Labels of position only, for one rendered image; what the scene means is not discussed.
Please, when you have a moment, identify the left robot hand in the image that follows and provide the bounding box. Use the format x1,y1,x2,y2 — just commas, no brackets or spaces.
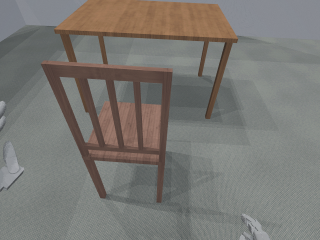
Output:
0,101,24,192

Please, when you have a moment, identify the table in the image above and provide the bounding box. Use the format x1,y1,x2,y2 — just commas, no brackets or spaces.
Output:
54,0,238,119

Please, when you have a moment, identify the right robot hand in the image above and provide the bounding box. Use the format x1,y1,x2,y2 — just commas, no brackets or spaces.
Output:
239,213,270,240

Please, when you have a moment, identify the chair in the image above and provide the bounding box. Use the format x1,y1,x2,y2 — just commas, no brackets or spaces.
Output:
41,60,173,203

